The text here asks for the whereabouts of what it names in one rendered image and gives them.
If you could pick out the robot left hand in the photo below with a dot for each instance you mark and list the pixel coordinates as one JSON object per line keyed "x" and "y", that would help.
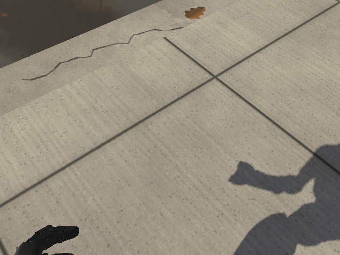
{"x": 45, "y": 238}

